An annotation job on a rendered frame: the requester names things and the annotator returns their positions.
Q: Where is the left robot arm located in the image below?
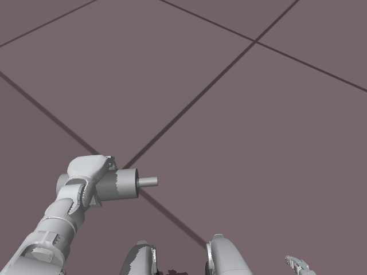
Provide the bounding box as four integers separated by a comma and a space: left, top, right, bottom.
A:
0, 175, 96, 275

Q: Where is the right robot hand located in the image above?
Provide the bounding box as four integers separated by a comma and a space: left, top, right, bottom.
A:
285, 256, 316, 275

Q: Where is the left robot hand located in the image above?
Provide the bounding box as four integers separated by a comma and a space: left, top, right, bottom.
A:
67, 155, 117, 207

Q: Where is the bottle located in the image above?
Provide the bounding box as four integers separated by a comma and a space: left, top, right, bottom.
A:
56, 168, 158, 201

